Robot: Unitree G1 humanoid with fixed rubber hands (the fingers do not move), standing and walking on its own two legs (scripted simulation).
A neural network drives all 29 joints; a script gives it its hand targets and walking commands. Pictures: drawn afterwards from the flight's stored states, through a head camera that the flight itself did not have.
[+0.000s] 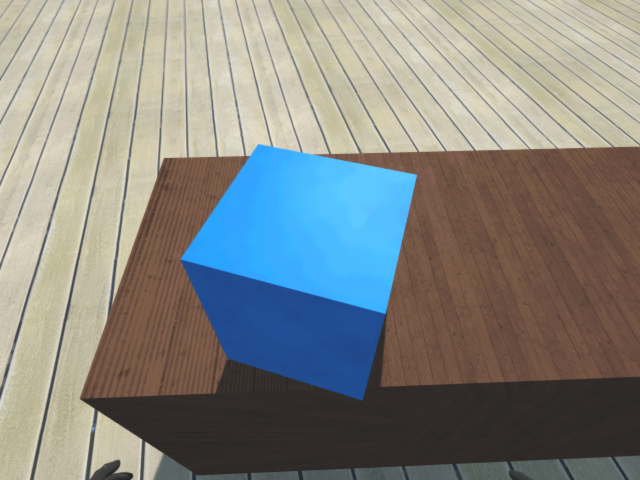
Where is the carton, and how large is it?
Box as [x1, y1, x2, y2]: [180, 144, 416, 400]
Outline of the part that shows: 258,144 180,259 227,358 362,400 387,305 416,175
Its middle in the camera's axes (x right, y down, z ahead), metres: -0.01 +0.04 +0.52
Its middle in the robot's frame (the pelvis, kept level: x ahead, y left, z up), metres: +0.38 +0.01 +0.03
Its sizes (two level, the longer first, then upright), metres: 0.210 0.200 0.250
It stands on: a pedestal, 0.67 m high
